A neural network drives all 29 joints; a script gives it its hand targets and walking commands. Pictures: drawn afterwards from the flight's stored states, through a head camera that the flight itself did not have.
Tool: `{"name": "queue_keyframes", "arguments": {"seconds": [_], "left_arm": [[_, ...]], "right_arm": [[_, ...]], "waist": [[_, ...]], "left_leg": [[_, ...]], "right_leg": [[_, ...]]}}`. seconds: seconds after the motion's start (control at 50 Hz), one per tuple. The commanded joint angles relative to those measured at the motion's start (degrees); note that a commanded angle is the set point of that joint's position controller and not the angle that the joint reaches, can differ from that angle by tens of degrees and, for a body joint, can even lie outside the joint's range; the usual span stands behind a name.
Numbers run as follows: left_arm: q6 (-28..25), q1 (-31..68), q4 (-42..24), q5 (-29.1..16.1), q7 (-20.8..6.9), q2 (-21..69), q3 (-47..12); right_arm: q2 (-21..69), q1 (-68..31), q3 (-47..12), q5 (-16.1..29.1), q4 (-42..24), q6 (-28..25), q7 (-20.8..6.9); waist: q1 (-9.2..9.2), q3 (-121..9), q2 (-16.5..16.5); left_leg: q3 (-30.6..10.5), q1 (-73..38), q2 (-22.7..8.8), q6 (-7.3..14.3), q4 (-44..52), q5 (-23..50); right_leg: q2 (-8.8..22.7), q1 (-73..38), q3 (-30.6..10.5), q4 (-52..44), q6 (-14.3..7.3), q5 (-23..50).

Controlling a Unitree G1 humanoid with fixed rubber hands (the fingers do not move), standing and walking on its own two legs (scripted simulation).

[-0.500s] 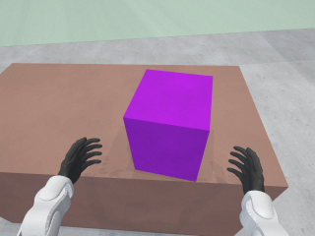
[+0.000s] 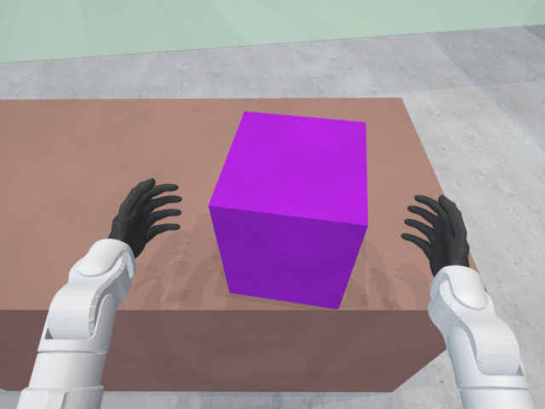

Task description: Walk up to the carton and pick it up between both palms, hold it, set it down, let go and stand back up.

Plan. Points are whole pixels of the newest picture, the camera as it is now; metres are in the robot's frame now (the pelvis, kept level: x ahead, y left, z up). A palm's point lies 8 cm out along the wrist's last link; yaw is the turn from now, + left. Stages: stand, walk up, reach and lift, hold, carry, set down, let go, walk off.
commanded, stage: reach and lift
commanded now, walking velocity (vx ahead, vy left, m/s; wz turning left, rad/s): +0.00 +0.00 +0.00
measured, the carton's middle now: (292, 213) +0.42 +0.01 +0.03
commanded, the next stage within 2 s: none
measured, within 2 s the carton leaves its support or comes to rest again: neither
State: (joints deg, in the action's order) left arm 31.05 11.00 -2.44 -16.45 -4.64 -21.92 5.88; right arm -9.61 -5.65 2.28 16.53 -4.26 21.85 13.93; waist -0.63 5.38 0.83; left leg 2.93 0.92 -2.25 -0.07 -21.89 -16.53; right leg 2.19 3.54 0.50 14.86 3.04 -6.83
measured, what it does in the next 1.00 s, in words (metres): stands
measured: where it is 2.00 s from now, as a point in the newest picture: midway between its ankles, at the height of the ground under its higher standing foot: outside the picture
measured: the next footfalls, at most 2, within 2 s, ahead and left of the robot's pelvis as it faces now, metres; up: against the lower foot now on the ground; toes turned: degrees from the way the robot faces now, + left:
none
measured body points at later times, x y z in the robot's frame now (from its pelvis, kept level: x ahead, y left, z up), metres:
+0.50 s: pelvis -0.01 -0.01 +0.00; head +0.00 -0.01 +0.45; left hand +0.40 +0.20 +0.15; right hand +0.37 -0.21 +0.14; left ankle -0.05 +0.11 -0.75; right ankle +0.02 -0.16 -0.75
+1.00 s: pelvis -0.01 -0.01 +0.00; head +0.02 +0.00 +0.45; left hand +0.46 +0.19 +0.19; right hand +0.43 -0.20 +0.18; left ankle -0.05 +0.11 -0.75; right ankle +0.02 -0.16 -0.75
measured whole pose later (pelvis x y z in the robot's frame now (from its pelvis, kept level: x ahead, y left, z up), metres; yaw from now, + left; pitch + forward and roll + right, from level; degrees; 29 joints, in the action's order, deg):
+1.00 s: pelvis -0.01 -0.01 +0.00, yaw +3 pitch +6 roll -2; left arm 23.7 60.6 52.8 -16.0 -2.2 -26.3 -0.3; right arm -12.5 -53.0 3.5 18.3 41.0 20.5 14.5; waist 6.9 -3.6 0.3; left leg -0.6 15.8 -2.1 -0.8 -24.2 -14.4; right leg 2.4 16.4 3.7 16.0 2.4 -5.3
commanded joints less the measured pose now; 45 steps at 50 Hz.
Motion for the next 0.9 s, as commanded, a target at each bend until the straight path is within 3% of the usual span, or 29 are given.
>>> {"name": "queue_keyframes", "arguments": {"seconds": [0.0, 0.06, 0.08, 0.12, 0.16, 0.2, 0.22, 0.24, 0.32, 0.38, 0.44, 0.46, 0.48, 0.5, 0.52, 0.54, 0.56, 0.58, 0.66, 0.68, 0.7, 0.72, 0.76, 0.78, 0.8, 0.82, 0.84, 0.86, 0.88], "left_arm": [[-1.39, 20.57, -10.72, 1.62, 0.22, -9.31, 6.13], [0.84, 27.09, -4.52, 1.79, 0.15, -9.09, 6.96], [1.03, 29.26, -4.22, 2.34, 0.36, -9.69, 7.75], [1.25, 31.63, -1.25, 2.01, 0.1, -9.02, 5.76], [1.43, 33.73, -1.74, 0.84, -0.42, -9.32, 6.28], [0.64, 36.98, 2.48, 1.85, -0.51, -11.2, 6.5], [-0.06, 40.88, 3.38, 0.81, -0.22, -9.87, 5.7], [-0.03, 42.97, 5.41, 2.44, -0.07, -11.82, 6.19], [-1.16, 44.82, 6.13, 1.22, 0.63, -11.62, 5.53], [-1.58, 52.48, 17.08, 1.57, 0.47, -13.58, 4.3], [-3.62, 54.44, 13.62, 2.63, 0.74, -13.59, 4.65], [-4.09, 57.44, 16.15, 2.04, 0.89, -15.16, 4.39], [-4.05, 59.74, 24.13, 1.22, 0.57, -15.47, 4.34], [-4.55, 60.56, 23.53, 2.19, 0.58, -15.78, 3.2], [-5.79, 61.0, 24.66, 1.97, 0.11, -13.56, 2.07], [-6.76, 63.35, 27.6, 1.67, -0.07, -14.45, 2.92], [-7.49, 60.52, 23.74, 2.48, 0.25, -14.45, 3.35], [-7.44, 63.03, 25.25, 2.02, 0.21, -14.98, 2.58], [-7.4, 65.17, 29.5, 3.22, 0.36, -15.35, 1.18], [-8.02, 70.1, 27.57, 2.43, 1.11, -15.78, 0.97], [-8.46, 71.22, 31.46, 1.78, 1.16, -15.8, -0.01], [-8.79, 71.79, 31.57, 1.87, 1.14, -15.69, 0.15], [-8.79, 75.56, 34.56, 1.57, 1.45, -15.04, -1.52], [-9.31, 72.63, 36.42, 1.82, 1.69, -14.49, -1.62], [-9.28, 77.85, 33.1, 3.18, 2.67, -15.71, -0.76], [-9.14, 78.16, 36.13, 1.99, 2.78, -15.6, -1.4], [-9.43, 77.81, 37.2, 2.16, 2.89, -13.89, -1.31], [-9.53, 79.07, 37.42, 0.65, 3.19, -15.14, -1.77], [-9.54, 80.89, 44.96, 0.25, 2.67, -15.23, -2.51]], "right_arm": [[-7.52, -17.36, 2.65, 0.7, -11.84, -3.23, 0.16], [-9.14, -23.2, 2.82, 0.72, -7.34, -1.34, -0.14], [-9.34, -25.28, 2.61, 0.75, -7.14, -1.12, -0.12], [-8.7, -27.33, 3.13, 1.52, -4.33, -0.96, -0.33], [-9.37, -29.08, 3.58, 2.37, -6.35, -1.17, -0.26], [-9.14, -31.98, 1.56, 2.26, -4.27, -0.97, -0.77], [-8.96, -36.07, 2.38, 2.15, -3.69, -0.91, -0.7], [-8.76, -35.88, 1.98, 1.59, 0.79, -0.47, -0.83], [-9.71, -40.21, 3.71, 1.28, -0.49, -1.43, -1.05], [-10.7, -47.05, 4.02, 0.39, 9.88, -0.05, -1.16], [-9.68, -49.46, 2.79, 1.35, 7.2, -1.86, -0.26], [-9.97, -51.43, 4.02, 0.66, 8.36, -1.78, -0.2], [-9.73, -53.74, 2.84, 0.21, 13.52, -0.7, -0.37], [-8.99, -54.4, 2.71, 0.3, 14.86, -0.71, -0.21], [-8.02, -55.17, 2.89, -0.56, 14.3, -1.38, 0.18], [-7.05, -56.69, 2.04, -0.1, 17.94, -0.87, 0.42], [-7.99, -55.21, 1.34, 1.26, 13.05, -2.51, 0.55], [-8.68, -57.14, 1.9, 0.75, 13.53, -2.82, 0.81], [-9.48, -59.72, 1.8, 1.58, 20.53, -3.02, 1.0], [-10.77, -63.93, 2.86, 1.52, 17.71, -3.73, 1.02], [-10.44, -65.0, 2.79, 1.5, 21.33, -3.45, 0.96], [-9.91, -65.49, 1.95, 1.29, 20.72, -3.68, 0.85], [-10.26, -68.36, 3.23, 0.91, 26.2, -3.57, 1.0], [-10.73, -67.85, 2.84, 1.07, 26.46, -4.1, 0.66], [-12.7, -71.63, 4.65, 0.55, 26.19, -4.44, 0.66], [-12.65, -71.27, 4.22, 1.37, 28.11, -4.64, 0.49], [-11.86, -72.36, 2.72, 1.06, 29.39, -4.82, -0.06], [-13.15, -74.15, 4.21, 0.83, 29.23, -5.06, 0.05], [-12.41, -75.52, 2.55, 1.47, 34.47, -4.36, -0.09]], "waist": [[1.84, -23.12, 5.44], [2.75, -22.53, 1.63], [1.68, -21.89, 1.77], [2.93, -22.94, 3.88], [3.5, -25.63, 2.83], [2.44, -25.1, 2.28], [3.2, -28.46, 1.26], [3.56, -26.89, 3.8], [3.19, -32.14, 2.74], [5.05, -29.35, 2.65], [4.26, -36.66, 1.84], [4.78, -37.43, 2.62], [5.09, -34.63, 0.56], [5.18, -34.59, 1.7], [5.75, -34.04, -1.52], [5.71, -35.57, -0.97], [4.75, -38.42, -0.36], [5.91, -40.71, -0.35], [6.85, -39.1, 3.97], [6.98, -42.02, 2.96], [7.53, -41.16, 2.64], [6.65, -42.01, 3.23], [8.54, -42.03, 5.31], [7.23, -41.69, 5.15], [7.53, -45.55, 6.76], [7.86, -46.71, 7.41], [6.97, -47.31, 5.72], [7.69, -46.75, 5.95], [7.92, -45.33, 4.01]], "left_leg": [[0.38, 3.92, 2.15, -4.9, 2.08, 33.3], [0.35, 5.51, 1.97, -4.03, 2.86, 29.2], [-0.18, 7.07, 2.27, -3.83, 3.38, 26.65], [0.22, 7.52, 2.23, -4.11, 3.44, 25.51], [0.29, 5.83, 2.64, -4.1, 2.89, 29.31], [0.3, 8.14, 2.66, -3.13, 3.38, 26.72], [-0.49, 8.62, 3.01, -3.38, 3.03, 25.27], [0.1, 8.82, 3.21, -3.35, 2.94, 25.67], [-0.2, 9.06, 2.67, -3.15, 2.88, 23.14], [-0.59, 12.41, 2.75, -2.6, 3.81, 17.93], [-0.79, 9.52, 3.33, -2.31, 2.62, 23.32], [-0.48, 10.75, 3.34, -1.99, 2.33, 21.94], [-0.88, 14.1, 3.56, -1.54, 2.92, 18.3], [-0.38, 15.33, 3.61, -1.21, 3.29, 17.13], [-0.98, 15.04, 2.89, -0.11, 3.48, 16.33], [-1.04, 15.71, 3.59, -0.06, 3.61, 15.09], [-1.01, 13.74, 3.51, -0.47, 2.87, 18.56], [-0.79, 13.03, 3.66, -0.89, 2.07, 20.47], [-1.46, 12.94, 3.3, -2.18, 2.02, 22.04], [-1.42, 11.71, 3.22, -1.98, 1.53, 22.6], [-1.51, 11.86, 3.15, -1.77, 1.44, 21.45], [-1.53, 12.13, 3.22, -2.01, 1.04, 22.89], [-1.47, 11.57, 3.41, -2.39, 0.29, 22.94], [-1.79, 10.37, 2.59, -2.75, 0.67, 24.9], [-2.35, 8.85, 2.44, -3.54, -0.23, 26.93], [-2.34, 6.87, 2.64, -4.01, -1.13, 28.97], [-2.2, 7.06, 2.54, -3.77, -1.47, 31.11], [-2.29, 5.29, 2.11, -4.49, -2.05, 32.79], [-2.72, 8.42, 2.63, -3.77, -1.53, 29.77]], "right_leg": [[-4.63, -15.31, -0.43, 3.85, -3.84, 20.77], [-4.98, -14.39, -0.02, 3.97, -3.68, 18.8], [-4.91, -14.43, -0.47, 3.63, -3.94, 17.28], [-4.79, -14.04, 0.04, 3.64, -4.28, 15.79], [-4.87, -14.4, 0.21, 3.73, -3.87, 19.16], [-4.46, -13.79, -0.24, 4.59, -3.31, 18.61], [-4.62, -13.62, 0.15, 4.75, -3.52, 17.56], [-3.92, -13.5, -0.24, 4.63, -3.41, 18.73], [-4.48, -14.03, 0.31, 5.32, -3.34, 16.89], [-3.69, -13.17, 0.51, 5.22, -3.69, 14.76], [-3.78, -15.36, 0.49, 5.86, -2.43, 20.77], [-3.54, -14.77, 0.07, 6.25, -2.13, 19.61], [-3.14, -14.0, -0.11, 5.99, -2.27, 17.77], [-2.88, -14.85, -0.39, 6.52, -2.04, 17.93], [-2.58, -15.13, -0.87, 6.53, -2.15, 19.32], [-1.99, -15.2, -0.9, 6.54, -1.89, 18.55], [-2.41, -16.94, -0.57, 7.1, -2.11, 22.44], [-2.67, -17.73, -0.39, 7.76, -1.62, 25.36], [-3.12, -15.76, 0.88, 6.88, -2.07, 23.15], [-3.51, -14.87, 0.95, 7.3, -2.08, 23.2], [-3.34, -12.76, 1.0, 7.06, -2.17, 22.25], [-3.14, -13.27, 0.73, 7.25, -2.15, 24.01], [-2.88, -12.61, 0.76, 6.95, -2.42, 23.35], [-3.45, -10.99, 1.6, 6.66, -2.95, 22.64], [-4.17, -9.05, 2.09, 7.17, -3.18, 22.52], [-4.23, -7.94, 2.17, 6.74, -3.28, 23.15], [-4.38, -8.1, 2.3, 7.14, -3.17, 24.6], [-4.7, -7.14, 2.58, 6.84, -3.3, 24.82], [-4.54, -8.22, 2.5, 6.56, -2.94, 23.15]]}}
